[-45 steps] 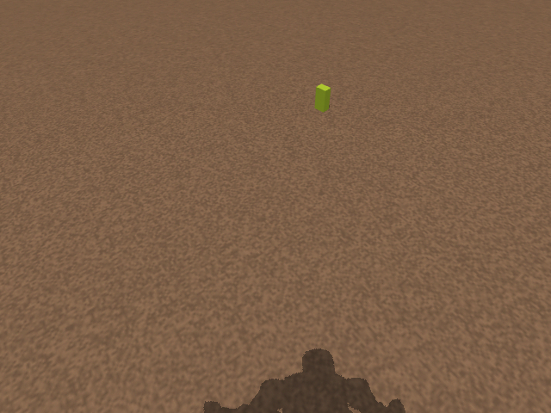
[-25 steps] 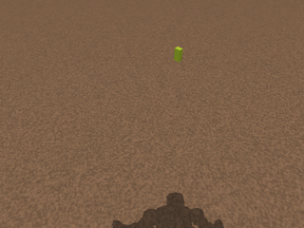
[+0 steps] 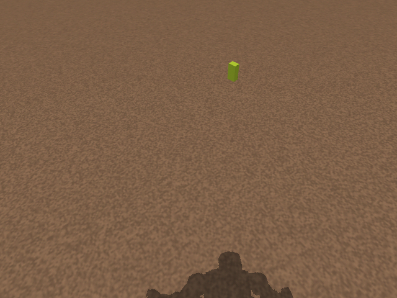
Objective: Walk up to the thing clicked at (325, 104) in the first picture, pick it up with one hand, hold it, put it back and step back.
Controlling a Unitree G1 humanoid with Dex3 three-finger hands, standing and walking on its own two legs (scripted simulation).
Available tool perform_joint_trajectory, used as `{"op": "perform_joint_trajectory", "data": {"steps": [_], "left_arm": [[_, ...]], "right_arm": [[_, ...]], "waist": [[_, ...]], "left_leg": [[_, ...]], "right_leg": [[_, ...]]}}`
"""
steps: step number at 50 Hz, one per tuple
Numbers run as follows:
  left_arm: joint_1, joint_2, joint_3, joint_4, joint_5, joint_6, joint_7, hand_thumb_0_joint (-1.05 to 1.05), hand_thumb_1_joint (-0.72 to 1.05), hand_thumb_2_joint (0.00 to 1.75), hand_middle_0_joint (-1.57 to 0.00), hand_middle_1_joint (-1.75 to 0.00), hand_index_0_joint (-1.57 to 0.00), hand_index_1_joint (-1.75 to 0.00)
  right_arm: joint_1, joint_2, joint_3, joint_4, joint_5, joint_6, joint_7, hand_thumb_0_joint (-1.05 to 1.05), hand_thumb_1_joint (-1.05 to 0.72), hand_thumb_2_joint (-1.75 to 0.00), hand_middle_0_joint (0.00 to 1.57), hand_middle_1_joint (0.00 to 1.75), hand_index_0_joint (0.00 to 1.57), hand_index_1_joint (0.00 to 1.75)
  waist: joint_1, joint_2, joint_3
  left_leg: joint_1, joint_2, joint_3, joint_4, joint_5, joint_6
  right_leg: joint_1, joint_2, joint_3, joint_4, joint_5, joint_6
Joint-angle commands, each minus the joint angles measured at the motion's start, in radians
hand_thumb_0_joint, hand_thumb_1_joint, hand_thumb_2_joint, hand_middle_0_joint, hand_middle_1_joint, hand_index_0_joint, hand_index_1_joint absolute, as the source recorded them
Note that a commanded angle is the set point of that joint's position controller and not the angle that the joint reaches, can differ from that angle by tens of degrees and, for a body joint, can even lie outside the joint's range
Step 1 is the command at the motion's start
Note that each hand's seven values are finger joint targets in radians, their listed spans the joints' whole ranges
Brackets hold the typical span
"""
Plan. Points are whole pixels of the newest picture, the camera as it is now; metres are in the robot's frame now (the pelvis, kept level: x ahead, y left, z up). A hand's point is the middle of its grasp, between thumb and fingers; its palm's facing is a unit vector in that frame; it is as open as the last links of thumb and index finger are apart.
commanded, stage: stand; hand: left
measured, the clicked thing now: (233, 71) +2.08 -0.30 -0.71
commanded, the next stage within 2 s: walk up in 0.22 s
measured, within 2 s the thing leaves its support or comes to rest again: neither
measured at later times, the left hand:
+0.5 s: hand out of the picture +0.16 +0.24 -0.13, palm faces -0.13 -0.91 -0.39, open 7.4 cm
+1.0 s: hand (152, 223) +0.37 +0.16 -0.19, palm faces -0.17 -0.93 -0.33, open 7.4 cm
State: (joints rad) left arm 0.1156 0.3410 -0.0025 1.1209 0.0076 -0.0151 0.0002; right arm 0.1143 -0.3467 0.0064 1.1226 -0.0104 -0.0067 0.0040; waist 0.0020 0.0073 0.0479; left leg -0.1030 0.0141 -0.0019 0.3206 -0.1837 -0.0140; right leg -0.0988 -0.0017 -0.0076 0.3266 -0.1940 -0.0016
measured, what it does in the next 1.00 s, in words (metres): walks ahead: right foot, then left foot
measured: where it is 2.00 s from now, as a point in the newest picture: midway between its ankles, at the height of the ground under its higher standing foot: (249, 194)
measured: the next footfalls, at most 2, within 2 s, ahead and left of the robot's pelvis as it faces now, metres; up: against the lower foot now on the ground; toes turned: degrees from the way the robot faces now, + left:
right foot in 0.54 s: +0.16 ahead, -0.23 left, +0.00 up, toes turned -13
left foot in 0.98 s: +0.51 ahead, -0.01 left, +0.00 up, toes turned -5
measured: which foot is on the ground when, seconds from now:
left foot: down 0.00-0.58, up 0.60-0.96, down 0.98-1.00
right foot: down 0.00-0.28, up 0.30-0.52, down 0.54-1.00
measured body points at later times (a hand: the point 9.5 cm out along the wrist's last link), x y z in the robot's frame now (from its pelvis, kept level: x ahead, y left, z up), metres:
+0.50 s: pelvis +0.05 -0.05 -0.01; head +0.04 -0.06 +0.44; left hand +0.17 +0.29 -0.10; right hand +0.06 -0.39 -0.13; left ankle +0.00 +0.13 -0.75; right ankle +0.09 -0.20 -0.73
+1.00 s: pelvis +0.31 -0.12 -0.03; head +0.33 -0.09 +0.41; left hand +0.38 +0.21 -0.16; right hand +0.38 -0.46 -0.12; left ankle +0.47 -0.01 -0.75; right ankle +0.12 -0.22 -0.74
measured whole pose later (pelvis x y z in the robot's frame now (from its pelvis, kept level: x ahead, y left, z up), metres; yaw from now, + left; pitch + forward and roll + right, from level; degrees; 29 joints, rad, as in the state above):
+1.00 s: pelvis +0.31 -0.12 -0.03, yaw -12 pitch -1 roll -1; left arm 0.35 0.44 0.06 0.95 0.00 -0.07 -0.06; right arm 0.16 -0.41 -0.08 0.93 -0.03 -0.05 0.10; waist 0.06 -0.04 0.04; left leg -0.47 0.09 0.07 0.58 -0.08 0.00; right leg 0.05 -0.02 -0.02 0.52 -0.52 0.00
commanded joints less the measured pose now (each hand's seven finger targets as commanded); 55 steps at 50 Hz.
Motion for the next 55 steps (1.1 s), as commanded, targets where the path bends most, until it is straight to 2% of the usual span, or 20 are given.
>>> {"op": "perform_joint_trajectory", "data": {"steps": [1, 10, 11, 13, 15, 16, 24, 27, 28, 29, 30, 31, 35, 45, 47, 49, 50, 51, 52, 55], "left_arm": [[-0.040, 0.218, 0.036, -0.057, 0.000, -0.019, 0.011, 0.00, 0.90, 0.90, -0.20, -0.30, -0.20, -0.30], [-0.036, 0.218, 0.036, -0.057, 0.001, -0.021, 0.012, 0.00, 0.90, 0.90, -0.20, -0.30, -0.20, -0.30], [0.016, 0.344, 0.122, -0.142, 0.027, -0.028, -0.034, 0.00, 0.90, 0.90, -0.20, -0.30, -0.20, -0.30], [-0.105, 0.294, 0.118, -0.174, 0.031, -0.017, -0.064, 0.00, 0.90, 0.90, -0.20, -0.30, -0.20, -0.30], [-0.215, 0.243, 0.113, -0.235, 0.035, -0.021, -0.076, 0.00, 0.90, 0.90, -0.20, -0.30, -0.20, -0.30], [-0.196, 0.266, 0.116, -0.255, 0.037, -0.027, -0.079, 0.00, 0.90, 0.90, -0.20, -0.30, -0.20, -0.30], [0.012, 0.278, 0.135, -0.209, 0.020, -0.024, -0.126, 0.00, 0.90, 0.90, -0.20, -0.30, -0.20, -0.30], [0.225, 0.322, 0.160, -0.128, 0.030, -0.043, -0.100, 0.00, 0.90, 0.90, -0.20, -0.30, -0.20, -0.30], [0.371, 0.394, 0.190, -0.097, 0.032, -0.054, -0.077, 0.00, 0.90, 0.90, -0.20, -0.30, -0.20, -0.30], [0.386, 0.461, 0.202, -0.131, 0.032, -0.062, -0.062, 0.00, 0.90, 0.90, -0.20, -0.30, -0.20, -0.30], [0.280, 0.487, 0.192, -0.173, 0.016, -0.060, -0.066, 0.00, 0.90, 0.90, -0.20, -0.30, -0.20, -0.30], [0.186, 0.498, 0.189, -0.204, 0.002, -0.061, -0.067, 0.00, 0.90, 0.90, -0.20, -0.30, -0.20, -0.30], [0.088, 0.381, 0.152, -0.234, -0.010, -0.084, -0.052, 0.00, 0.90, 0.90, -0.20, -0.30, -0.20, -0.30], [0.144, 0.377, 0.134, -0.268, -0.007, -0.096, -0.056, 0.00, 0.90, 0.90, -0.20, -0.30, -0.20, -0.30], [0.131, 0.383, 0.133, -0.272, -0.011, -0.089, -0.051, 0.00, 0.90, 0.90, -0.20, -0.30, -0.20, -0.30], [0.181, 0.321, 0.113, -0.285, -0.006, -0.083, -0.043, 0.00, 0.90, 0.90, -0.20, -0.30, -0.20, -0.30], [0.238, 0.244, 0.087, -0.287, -0.010, -0.080, -0.037, 0.00, 0.90, 0.90, -0.20, -0.30, -0.20, -0.30], [0.284, 0.226, 0.082, -0.301, -0.028, -0.084, -0.032, 0.00, 0.90, 0.90, -0.20, -0.30, -0.20, -0.30], [0.261, 0.321, 0.092, -0.282, -0.020, -0.081, -0.017, 0.00, 0.90, 0.90, -0.20, -0.30, -0.20, -0.30], [0.170, 0.323, 0.096, -0.264, -0.028, -0.094, -0.036, 0.00, 0.90, 0.90, -0.20, -0.30, -0.20, -0.30]], "right_arm": [[-0.036, -0.206, -0.042, -0.058, 0.003, -0.023, -0.014, 0.00, -0.90, -0.90, 0.20, 0.30, 0.20, 0.30], [-0.032, -0.204, -0.041, -0.058, 0.002, -0.022, -0.013, 0.00, -0.90, -0.90, 0.20, 0.30, 0.20, 0.30], [0.030, -0.340, -0.126, -0.136, -0.029, -0.055, 0.007, 0.00, -0.90, -0.90, 0.20, 0.30, 0.20, 0.30], [0.061, -0.340, -0.142, -0.127, -0.039, -0.061, 0.022, 0.00, -0.90, -0.90, 0.20, 0.30, 0.20, 0.30], [0.136, -0.384, -0.170, -0.127, -0.035, -0.074, 0.021, 0.00, -0.90, -0.90, 0.20, 0.30, 0.20, 0.30], [0.075, -0.410, -0.180, -0.156, -0.035, -0.088, 0.016, 0.00, -0.90, -0.90, 0.20, 0.30, 0.20, 0.30], [-0.062, -0.361, -0.169, -0.225, -0.044, -0.091, 0.044, 0.00, -0.90, -0.90, 0.20, 0.30, 0.20, 0.30], [-0.066, -0.316, -0.150, -0.231, -0.035, -0.076, 0.046, 0.00, -0.90, -0.90, 0.20, 0.30, 0.20, 0.30], [-0.041, -0.242, -0.121, -0.243, -0.034, -0.075, 0.047, 0.00, -0.90, -0.90, 0.20, 0.30, 0.20, 0.30], [-0.060, -0.178, -0.093, -0.289, -0.016, -0.075, 0.053, 0.00, -0.90, -0.90, 0.20, 0.30, 0.20, 0.30], [-0.079, -0.276, -0.115, -0.295, -0.017, -0.070, 0.050, 0.00, -0.90, -0.90, 0.20, 0.30, 0.20, 0.30], [-0.091, -0.326, -0.130, -0.284, -0.021, -0.075, 0.050, 0.00, -0.90, -0.90, 0.20, 0.30, 0.20, 0.30], [0.040, -0.303, -0.125, -0.219, 0.005, -0.073, 0.072, 0.00, -0.90, -0.90, 0.20, 0.30, 0.20, 0.30], [-0.114, -0.256, -0.134, -0.320, -0.012, -0.077, 0.096, 0.00, -0.90, -0.90, 0.20, 0.30, 0.20, 0.30], [-0.025, -0.255, -0.143, -0.297, -0.015, -0.080, 0.087, 0.00, -0.90, -0.90, 0.20, 0.30, 0.20, 0.30], [0.282, -0.329, -0.180, -0.216, -0.031, -0.090, 0.065, 0.00, -0.90, -0.90, 0.20, 0.30, 0.20, 0.30], [0.411, -0.383, -0.205, -0.201, -0.047, -0.096, 0.049, 0.00, -0.90, -0.90, 0.20, 0.30, 0.20, 0.30], [0.394, -0.447, -0.214, -0.236, -0.033, -0.103, 0.044, 0.00, -0.90, -0.90, 0.20, 0.30, 0.20, 0.30], [0.294, -0.449, -0.222, -0.261, -0.002, -0.100, 0.044, 0.00, -0.90, -0.90, 0.20, 0.30, 0.20, 0.30], [0.163, -0.335, -0.169, -0.310, 0.007, -0.103, 0.033, 0.00, -0.90, -0.90, 0.20, 0.30, 0.20, 0.30]], "waist": [[-0.002, -0.009, -0.071], [-0.002, -0.016, -0.056], [-0.016, -0.044, -0.188], [-0.066, 0.033, -0.016], [-0.123, 0.181, 0.070], [-0.081, 0.129, 0.082], [0.021, 0.156, -0.005], [0.131, -0.081, -0.060], [0.204, -0.324, -0.109], [0.198, -0.473, -0.060], [0.148, -0.288, 0.013], [0.110, -0.189, 0.107], [0.013, -0.131, 0.088], [0.064, -0.066, 0.040], [0.012, -0.047, -0.002], [-0.119, 0.138, -0.179], [-0.163, 0.301, -0.242], [-0.132, 0.364, -0.286], [-0.095, 0.257, -0.259], [-0.053, 0.091, -0.084]], "left_leg": [[0.016, 0.117, -0.084, -0.039, 0.146, 0.034], [0.003, 0.114, -0.089, -0.043, 0.148, 0.032], [0.073, 0.108, -0.081, 0.069, -0.420, 0.104], [0.089, 0.146, -0.144, 0.020, -0.605, 0.130], [0.112, 0.418, -0.436, -0.215, -0.629, 0.251], [0.100, 0.498, -0.484, -0.245, -0.555, 0.276], [-0.054, 0.243, -0.011, -0.117, -0.402, 0.170], [-0.275, 0.158, 0.135, 0.282, -0.318, 0.121], [-0.459, 0.057, 0.181, 0.643, -0.297, 0.089], [-0.707, -0.034, 0.118, 0.852, -0.431, 0.043], [-0.651, 0.037, 0.006, 0.877, -0.338, 0.026], [-0.637, 0.099, -0.028, 0.876, -0.286, 0.025], [-0.497, 0.157, -0.051, 0.717, -0.096, 0.038], [-0.291, 0.110, 0.063, 0.259, 0.129, 0.002], [-0.155, 0.065, 0.108, 0.216, 0.104, 0.022], [0.249, 0.039, 0.088, 0.179, -0.021, 0.093], [0.434, 0.190, -0.131, 0.138, -0.222, 0.133], [0.522, 0.431, -0.637, -0.014, -0.316, 0.222], [0.411, 0.478, -0.717, -0.077, -0.392, 0.294], [0.114, 0.317, -0.232, -0.046, -0.038, 0.207]], "right_leg": [[0.004, -0.130, 0.094, -0.053, 0.162, -0.025], [0.002, -0.127, 0.090, -0.060, 0.164, -0.021], [-0.086, -0.082, 0.142, 0.024, -0.386, -0.062], [-0.430, -0.062, 0.115, 0.126, -0.486, -0.052], [-0.645, -0.041, 0.047, 0.516, -0.269, -0.022], [-0.642, -0.118, 0.146, 0.534, -0.258, -0.029], [-0.248, -0.096, -0.039, 0.298, -0.142, 0.001], [0.126, -0.014, -0.131, 0.207, -0.029, -0.011], [0.292, -0.043, 0.015, 0.119, -0.232, -0.043], [0.282, -0.273, 0.492, -0.125, -0.598, -0.113], [0.094, -0.408, 0.746, -0.277, -0.772, -0.204], [-0.020, -0.430, 0.763, -0.291, -0.756, -0.252], [-0.077, -0.257, 0.335, -0.193, -0.396, -0.173], [-0.095, -0.192, 0.095, -0.115, -0.048, -0.178], [-0.093, -0.197, 0.067, 0.016, 0.166, -0.170], [-0.220, -0.105, -0.006, 0.492, 0.274, -0.107], [-0.436, -0.024, -0.012, 0.758, -0.025, -0.074], [-0.636, 0.115, 0.049, 0.909, -0.345, -0.052], [-0.637, 0.023, 0.148, 0.973, -0.304, -0.079], [-0.542, -0.070, 0.150, 0.875, -0.133, -0.050]]}}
